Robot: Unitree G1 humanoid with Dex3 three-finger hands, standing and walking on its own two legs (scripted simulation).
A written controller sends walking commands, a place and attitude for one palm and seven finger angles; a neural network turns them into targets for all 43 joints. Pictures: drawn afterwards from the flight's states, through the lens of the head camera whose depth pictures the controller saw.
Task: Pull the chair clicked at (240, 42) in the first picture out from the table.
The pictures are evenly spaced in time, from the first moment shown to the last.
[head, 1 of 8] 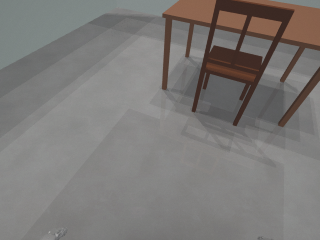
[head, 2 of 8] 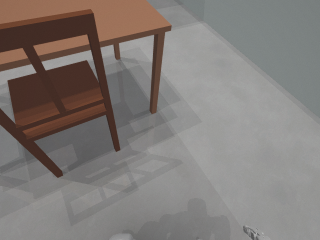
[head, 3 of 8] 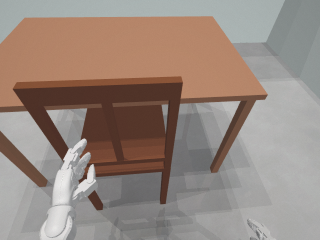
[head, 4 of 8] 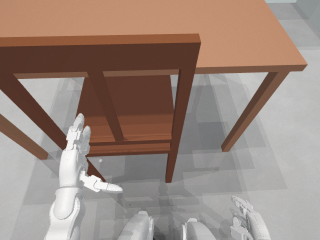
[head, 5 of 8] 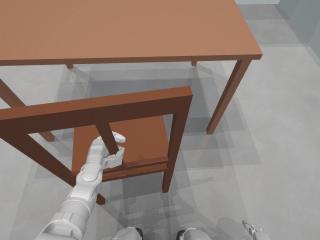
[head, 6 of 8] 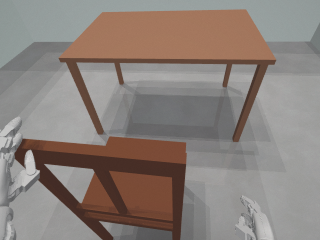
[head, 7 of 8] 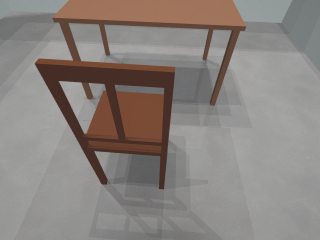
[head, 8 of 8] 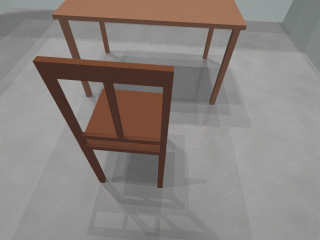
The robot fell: no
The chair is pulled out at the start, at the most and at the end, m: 0.00 0.62 0.61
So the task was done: yes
